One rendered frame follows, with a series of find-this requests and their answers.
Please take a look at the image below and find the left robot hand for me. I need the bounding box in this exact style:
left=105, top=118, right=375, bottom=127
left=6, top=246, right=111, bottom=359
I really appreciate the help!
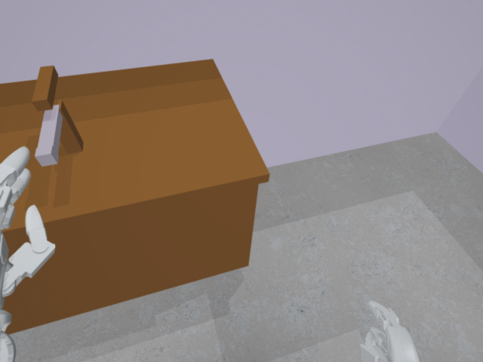
left=0, top=146, right=55, bottom=310

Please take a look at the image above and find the right robot hand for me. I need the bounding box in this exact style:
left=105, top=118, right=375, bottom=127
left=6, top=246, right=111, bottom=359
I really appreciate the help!
left=360, top=300, right=419, bottom=362

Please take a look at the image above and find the counter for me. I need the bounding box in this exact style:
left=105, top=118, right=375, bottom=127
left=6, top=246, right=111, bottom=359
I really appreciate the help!
left=0, top=59, right=269, bottom=335

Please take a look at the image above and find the left robot forearm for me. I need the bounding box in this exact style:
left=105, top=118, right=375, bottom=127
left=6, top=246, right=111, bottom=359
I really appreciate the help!
left=0, top=310, right=16, bottom=362

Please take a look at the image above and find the tap lever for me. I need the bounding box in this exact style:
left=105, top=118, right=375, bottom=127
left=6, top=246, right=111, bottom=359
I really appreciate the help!
left=35, top=105, right=63, bottom=167

